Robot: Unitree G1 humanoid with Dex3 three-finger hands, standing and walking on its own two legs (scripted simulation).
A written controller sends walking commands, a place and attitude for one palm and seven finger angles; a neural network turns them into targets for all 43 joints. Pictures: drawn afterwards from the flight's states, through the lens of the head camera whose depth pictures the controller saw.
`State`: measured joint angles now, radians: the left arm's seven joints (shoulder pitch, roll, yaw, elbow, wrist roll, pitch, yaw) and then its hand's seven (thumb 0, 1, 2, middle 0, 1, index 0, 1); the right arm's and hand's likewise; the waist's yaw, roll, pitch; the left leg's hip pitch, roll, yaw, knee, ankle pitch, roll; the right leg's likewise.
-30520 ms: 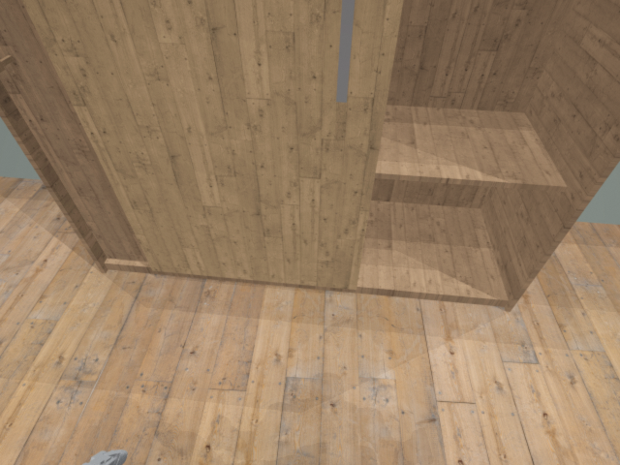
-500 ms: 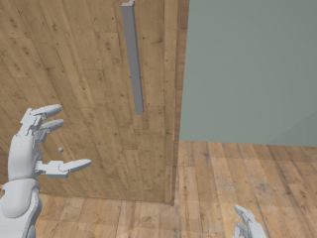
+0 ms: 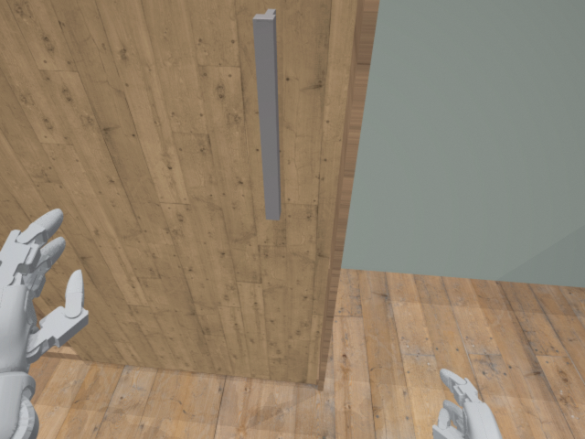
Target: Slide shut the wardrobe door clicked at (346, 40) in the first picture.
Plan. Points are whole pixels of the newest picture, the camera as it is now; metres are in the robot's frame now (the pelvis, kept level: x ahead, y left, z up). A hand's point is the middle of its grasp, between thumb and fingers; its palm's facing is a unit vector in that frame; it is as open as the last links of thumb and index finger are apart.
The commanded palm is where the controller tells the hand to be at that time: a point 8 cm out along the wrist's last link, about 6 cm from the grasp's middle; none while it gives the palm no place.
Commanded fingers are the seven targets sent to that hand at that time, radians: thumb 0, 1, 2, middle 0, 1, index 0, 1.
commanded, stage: draw the hand back to the body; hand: left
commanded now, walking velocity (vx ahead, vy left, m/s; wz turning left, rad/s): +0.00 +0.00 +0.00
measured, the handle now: (272, 128) +0.47 +0.11 +0.23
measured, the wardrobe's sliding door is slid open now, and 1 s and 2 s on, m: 0.00 0.00 0.00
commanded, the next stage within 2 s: step back with the hand held close in 0.28 s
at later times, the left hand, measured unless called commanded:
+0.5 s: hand (76, 293) +0.19 +0.27 +0.17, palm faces +0.47 -0.80 -0.37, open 7.4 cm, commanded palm +0.14 +0.30 +0.17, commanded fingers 0.00 0.90 0.90 -0.20 -0.30 -0.20 -0.30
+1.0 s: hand (55, 334) +0.15 +0.27 +0.16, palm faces +0.45 -0.78 -0.44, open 7.4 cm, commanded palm +0.09 +0.30 +0.17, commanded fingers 0.00 0.90 0.90 -0.20 -0.30 -0.20 -0.30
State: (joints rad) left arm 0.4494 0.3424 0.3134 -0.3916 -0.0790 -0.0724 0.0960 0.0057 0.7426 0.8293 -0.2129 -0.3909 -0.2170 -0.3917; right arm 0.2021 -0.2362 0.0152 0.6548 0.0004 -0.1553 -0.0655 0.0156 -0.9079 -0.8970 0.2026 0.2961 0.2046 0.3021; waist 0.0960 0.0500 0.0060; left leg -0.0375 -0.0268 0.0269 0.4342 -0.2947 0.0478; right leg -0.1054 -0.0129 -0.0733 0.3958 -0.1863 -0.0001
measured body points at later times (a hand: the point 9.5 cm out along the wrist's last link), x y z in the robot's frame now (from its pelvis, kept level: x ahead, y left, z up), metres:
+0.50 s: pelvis +0.00 +0.00 +0.00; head -0.02 -0.01 +0.45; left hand +0.16 +0.31 +0.19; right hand +0.18 -0.22 -0.08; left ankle -0.03 +0.08 -0.74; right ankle +0.02 -0.12 -0.74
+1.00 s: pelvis -0.05 +0.01 -0.02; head -0.05 +0.01 +0.43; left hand +0.12 +0.31 +0.18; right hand +0.13 -0.23 -0.08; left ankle -0.03 +0.08 -0.74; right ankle +0.03 -0.12 -0.74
